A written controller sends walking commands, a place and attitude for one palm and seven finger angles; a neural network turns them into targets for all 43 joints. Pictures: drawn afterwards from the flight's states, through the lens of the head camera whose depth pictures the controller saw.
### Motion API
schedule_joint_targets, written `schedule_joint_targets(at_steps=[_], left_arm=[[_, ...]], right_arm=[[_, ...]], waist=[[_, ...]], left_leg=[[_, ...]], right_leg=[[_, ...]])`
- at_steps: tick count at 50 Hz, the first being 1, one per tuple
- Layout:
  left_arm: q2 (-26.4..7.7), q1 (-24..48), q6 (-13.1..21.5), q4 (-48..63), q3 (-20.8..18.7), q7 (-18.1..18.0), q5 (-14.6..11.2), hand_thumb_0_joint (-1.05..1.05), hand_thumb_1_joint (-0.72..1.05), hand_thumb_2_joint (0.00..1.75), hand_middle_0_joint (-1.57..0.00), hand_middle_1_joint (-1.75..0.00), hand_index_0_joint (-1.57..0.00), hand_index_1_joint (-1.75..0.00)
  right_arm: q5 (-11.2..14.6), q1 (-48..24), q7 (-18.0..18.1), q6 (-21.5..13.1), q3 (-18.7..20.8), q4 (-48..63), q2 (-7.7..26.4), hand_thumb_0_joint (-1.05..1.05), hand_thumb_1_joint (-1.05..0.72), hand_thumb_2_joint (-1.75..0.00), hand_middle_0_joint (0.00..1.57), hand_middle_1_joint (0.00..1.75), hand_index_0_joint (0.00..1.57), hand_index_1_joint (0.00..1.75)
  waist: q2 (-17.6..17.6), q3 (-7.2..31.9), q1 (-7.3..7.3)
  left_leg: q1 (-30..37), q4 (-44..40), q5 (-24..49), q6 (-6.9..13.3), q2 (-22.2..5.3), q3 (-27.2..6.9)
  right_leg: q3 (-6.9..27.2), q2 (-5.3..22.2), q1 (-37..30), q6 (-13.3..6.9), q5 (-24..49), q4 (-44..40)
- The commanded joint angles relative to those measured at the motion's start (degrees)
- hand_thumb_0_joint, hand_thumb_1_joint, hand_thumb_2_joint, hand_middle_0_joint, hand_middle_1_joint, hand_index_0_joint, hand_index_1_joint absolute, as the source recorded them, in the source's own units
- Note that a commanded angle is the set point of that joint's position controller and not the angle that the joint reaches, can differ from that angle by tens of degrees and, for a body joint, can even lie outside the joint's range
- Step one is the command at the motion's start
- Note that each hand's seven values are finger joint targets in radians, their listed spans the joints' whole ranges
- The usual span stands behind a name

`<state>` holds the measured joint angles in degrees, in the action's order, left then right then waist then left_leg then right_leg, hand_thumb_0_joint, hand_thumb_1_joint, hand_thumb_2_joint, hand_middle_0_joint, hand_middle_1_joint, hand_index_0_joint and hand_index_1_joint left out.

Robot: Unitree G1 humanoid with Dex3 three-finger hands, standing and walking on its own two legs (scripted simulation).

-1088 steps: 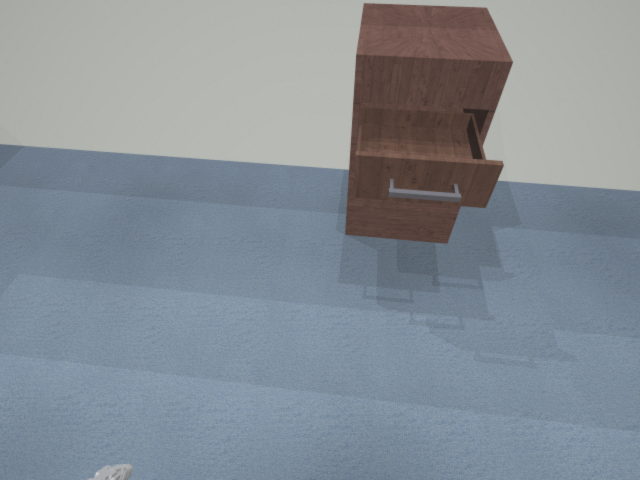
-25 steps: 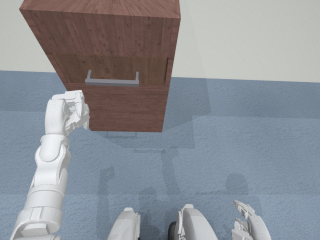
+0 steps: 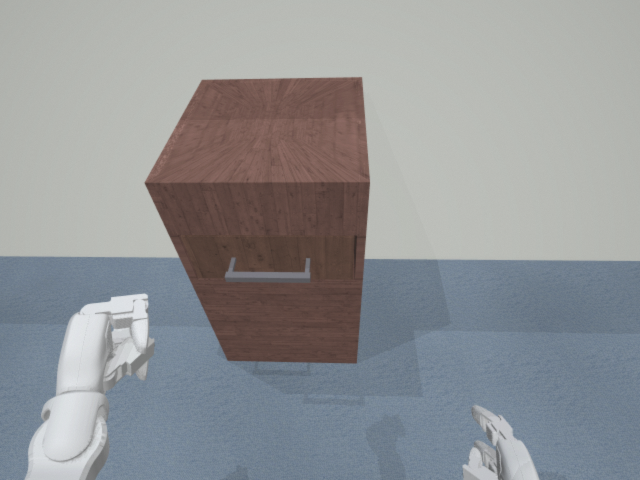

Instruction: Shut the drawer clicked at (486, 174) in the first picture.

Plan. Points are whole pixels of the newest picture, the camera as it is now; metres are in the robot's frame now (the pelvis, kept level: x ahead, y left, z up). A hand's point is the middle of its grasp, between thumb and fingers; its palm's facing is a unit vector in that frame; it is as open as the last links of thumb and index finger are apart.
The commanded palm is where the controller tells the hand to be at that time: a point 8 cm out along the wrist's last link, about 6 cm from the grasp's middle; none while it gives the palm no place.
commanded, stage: draw the hand back to the body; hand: left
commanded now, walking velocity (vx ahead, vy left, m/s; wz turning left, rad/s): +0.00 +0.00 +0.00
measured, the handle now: (269, 270) +0.59 +0.17 -0.22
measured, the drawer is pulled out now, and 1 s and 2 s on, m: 0.00 0.00 0.00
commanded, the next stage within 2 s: step back with the hand held close in 0.44 s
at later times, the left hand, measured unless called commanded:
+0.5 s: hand (68, 390) +0.17 +0.23 +0.16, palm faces +0.40 -0.83 -0.39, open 3.3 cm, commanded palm +0.12 +0.26 +0.19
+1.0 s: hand (30, 417) +0.14 +0.24 +0.17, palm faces +0.30 -0.80 -0.52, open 3.3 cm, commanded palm +0.08 +0.28 +0.19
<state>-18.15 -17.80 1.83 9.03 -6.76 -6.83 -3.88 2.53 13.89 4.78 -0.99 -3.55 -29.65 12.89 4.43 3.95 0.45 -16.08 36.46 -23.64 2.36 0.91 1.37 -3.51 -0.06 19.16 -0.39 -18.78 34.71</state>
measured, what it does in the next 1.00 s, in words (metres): shifts its weight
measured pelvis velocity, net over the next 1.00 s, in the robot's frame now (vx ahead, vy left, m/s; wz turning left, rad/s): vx -0.05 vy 0.00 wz -0.02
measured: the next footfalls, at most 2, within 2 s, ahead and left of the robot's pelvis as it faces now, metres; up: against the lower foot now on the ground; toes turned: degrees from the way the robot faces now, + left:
none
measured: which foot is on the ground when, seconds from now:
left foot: down 0.00-1.00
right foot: down 0.00-1.00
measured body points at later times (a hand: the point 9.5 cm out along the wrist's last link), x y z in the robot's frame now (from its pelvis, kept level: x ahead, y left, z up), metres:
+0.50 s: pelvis -0.01 -0.02 +0.01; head -0.03 -0.04 +0.46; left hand +0.14 +0.27 +0.18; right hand +0.18 -0.22 -0.07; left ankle -0.05 +0.09 -0.73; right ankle -0.01 -0.12 -0.73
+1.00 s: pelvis -0.05 +0.00 +0.01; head -0.04 +0.00 +0.46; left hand +0.12 +0.28 +0.20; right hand +0.10 -0.25 -0.07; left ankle -0.05 +0.09 -0.73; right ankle -0.01 -0.12 -0.73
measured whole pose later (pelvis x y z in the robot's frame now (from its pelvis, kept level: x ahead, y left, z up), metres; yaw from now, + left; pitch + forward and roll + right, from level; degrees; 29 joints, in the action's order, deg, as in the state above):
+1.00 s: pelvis -0.05 +0.00 +0.01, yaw -1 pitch +1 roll +0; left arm -23.5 -38.0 12.7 31.6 -20.5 -7.5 -2.1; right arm 0.5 12.7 3.9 -2.7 1.2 -33.3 13.9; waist 1.5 -1.2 -0.4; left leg -13.4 27.1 -14.4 3.0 1.7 2.9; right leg -2.0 0.4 16.7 -0.1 -9.1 25.2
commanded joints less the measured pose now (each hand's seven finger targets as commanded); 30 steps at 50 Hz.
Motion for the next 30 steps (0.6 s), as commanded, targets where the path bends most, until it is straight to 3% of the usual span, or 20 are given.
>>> schedule_joint_targets(at_steps=[1,2,6,8,13,17,20,23,25,28,29,30], left_arm=[[-10.86,-0.14,2.83,18.80,-9.94,-0.18,-0.49,0.00,0.90,0.90,-1.40,-1.60,-1.40,-1.60],[-12.19,-0.66,2.80,19.63,-11.55,-0.17,-0.64,0.00,0.90,0.90,-1.40,-1.60,-1.40,-1.60],[-11.89,-3.81,3.54,29.69,-13.22,-0.32,-0.72,0.00,0.90,0.90,-1.40,-1.60,-1.40,-1.60],[-11.80,-5.54,3.88,32.57,-13.51,-0.34,-0.64,0.00,0.90,0.90,-1.40,-1.60,-1.40,-1.60],[-11.96,-10.41,4.67,34.32,-17.00,-0.24,-0.91,0.00,0.90,0.90,-1.40,-1.60,-1.40,-1.60],[-6.47,-11.07,3.95,23.18,-13.65,0.52,-0.80,0.00,0.90,0.90,-1.40,-1.60,-1.40,-1.60],[-8.94,-8.02,5.17,25.98,-14.95,0.30,-0.48,0.00,0.90,0.90,-1.40,-1.60,-1.40,-1.60],[-11.73,-7.25,6.30,32.20,-16.56,-0.17,-0.34,0.00,0.90,0.90,-1.40,-1.60,-1.40,-1.60],[-12.26,-7.90,6.61,35.57,-16.47,-0.74,-0.05,0.00,0.90,0.90,-1.40,-1.60,-1.40,-1.60],[-11.84,-8.58,6.27,34.27,-16.16,-1.05,0.17,0.00,0.90,0.90,-1.40,-1.60,-1.40,-1.60],[-18.88,-0.09,9.50,37.12,-25.00,-1.58,-0.11,0.00,0.90,0.90,-1.40,-1.60,-1.40,-1.60],[-14.00,-5.51,9.92,29.04,-21.95,-1.29,0.49,0.00,0.90,0.90,-1.40,-1.60,-1.40,-1.60]], right_arm=[[-0.42,-5.79,0.09,-4.33,3.36,8.43,6.28,0.00,-0.90,-0.90,0.20,0.30,0.20,0.30],[-0.67,-6.18,-0.01,-4.61,3.25,7.84,6.24,0.00,-0.90,-0.90,0.20,0.30,0.20,0.30],[-1.00,-6.06,-0.45,-6.64,3.00,7.79,5.02,0.00,-0.90,-0.90,0.20,0.30,0.20,0.30],[-1.18,-6.38,-0.75,-7.78,2.94,7.46,5.02,0.00,-0.90,-0.90,0.20,0.30,0.20,0.30],[-1.36,-7.08,-1.01,-9.17,3.50,6.29,4.88,0.00,-0.90,-0.90,0.20,0.30,0.20,0.30],[-1.11,-7.41,-0.90,-7.77,4.17,4.90,5.38,0.00,-0.90,-0.90,0.20,0.30,0.20,0.30],[-1.29,-7.75,-0.65,-7.55,4.14,5.43,5.76,0.00,-0.90,-0.90,0.20,0.30,0.20,0.30],[-1.78,-8.58,-0.43,-8.87,3.89,6.21,5.30,0.00,-0.90,-0.90,0.20,0.30,0.20,0.30],[-1.90,-8.41,-0.48,-10.09,3.60,6.09,5.04,0.00,-0.90,-0.90,0.20,0.30,0.20,0.30],[-1.87,-8.64,-0.44,-11.23,3.32,5.32,4.70,0.00,-0.90,-0.90,0.20,0.30,0.20,0.30],[-1.92,-7.69,-0.51,-9.75,4.04,6.63,6.55,0.00,-0.90,-0.90,0.20,0.30,0.20,0.30],[-2.22,-6.88,-0.46,-8.86,4.50,4.52,5.58,0.00,-0.90,-0.90,0.20,0.30,0.20,0.30]], waist=[[-3.79,5.67,1.03],[-3.16,3.79,1.24],[2.92,5.87,1.71],[3.67,4.31,1.82],[-1.72,1.20,2.43],[-6.81,-7.38,1.34],[-3.71,-4.13,1.82],[0.37,2.41,2.93],[3.48,4.70,3.14],[2.40,-0.01,2.82],[-2.45,-7.78,0.30],[-6.14,-9.15,-0.49]], left_leg=[[4.56,-7.87,30.07,-1.68,-3.67,-3.07],[4.21,-8.40,28.72,-1.69,-3.44,-3.16],[8.82,-9.64,33.20,-2.06,-3.30,-2.64],[9.19,-10.38,33.05,-2.26,-3.35,-2.86],[8.96,-11.36,29.73,-1.62,-3.34,-2.28],[5.99,-12.36,20.25,-0.82,-3.21,-1.84],[6.47,-12.94,17.16,-0.39,-2.71,-2.07],[8.34,-13.07,18.25,-0.25,-2.32,-1.97],[9.15,-12.90,20.63,-0.55,-2.22,-1.90],[7.69,-13.37,20.11,-0.99,-2.33,-2.32],[2.26,-12.62,12.45,0.28,-3.00,-2.98],[3.43,-10.85,10.41,0.28,-2.68,-3.40]], right_leg=[[1.03,1.47,-10.59,-0.98,22.06,-5.58],[1.13,1.22,-10.90,-1.16,21.54,-6.46],[1.47,1.29,-12.97,-1.03,23.63,-7.88],[1.47,0.99,-13.03,-1.09,23.01,-8.84],[1.47,0.57,-13.57,-0.96,22.78,-10.24],[1.68,0.38,-9.44,-0.75,16.19,-12.64],[2.24,0.92,-10.86,-0.74,13.12,-12.48],[3.02,1.35,-14.78,-0.95,14.65,-11.88],[3.12,1.48,-16.22,-1.16,17.17,-11.48],[2.94,1.07,-14.58,-1.35,16.28,-12.16],[12.21,4.62,-7.95,-1.66,15.16,-17.36],[13.74,6.40,-4.99,-2.30,11.99,-19.63]])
